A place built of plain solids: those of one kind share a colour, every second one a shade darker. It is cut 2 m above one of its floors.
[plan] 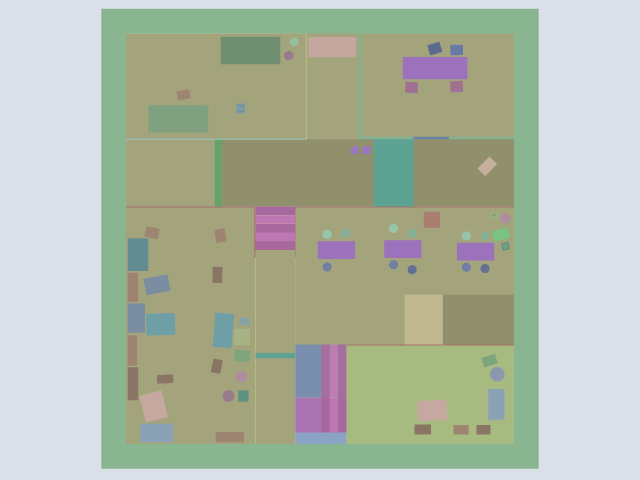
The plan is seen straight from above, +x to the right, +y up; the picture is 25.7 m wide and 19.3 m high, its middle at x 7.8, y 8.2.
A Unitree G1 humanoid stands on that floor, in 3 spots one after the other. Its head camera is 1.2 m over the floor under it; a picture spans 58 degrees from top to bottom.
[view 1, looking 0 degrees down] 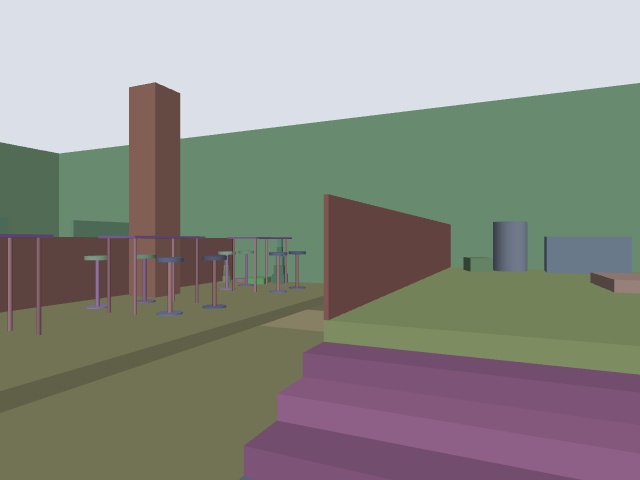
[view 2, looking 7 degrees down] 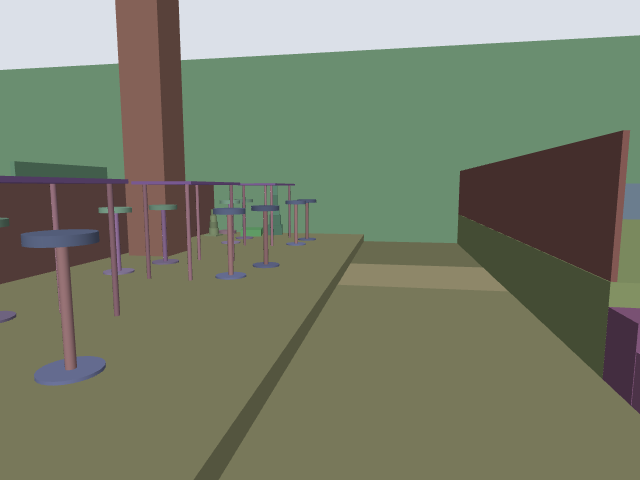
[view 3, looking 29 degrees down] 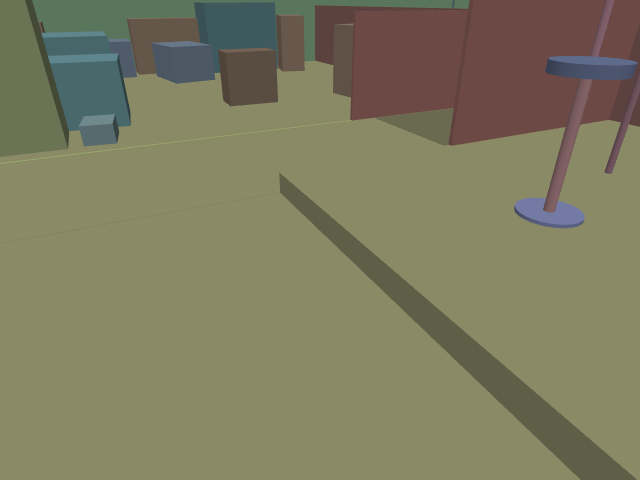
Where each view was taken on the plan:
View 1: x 6.00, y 2.75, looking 24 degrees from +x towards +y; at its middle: wall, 10.51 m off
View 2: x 6.00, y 5.30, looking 10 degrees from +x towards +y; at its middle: floor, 8.61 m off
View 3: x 9.50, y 5.00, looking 154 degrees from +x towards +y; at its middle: floor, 2.48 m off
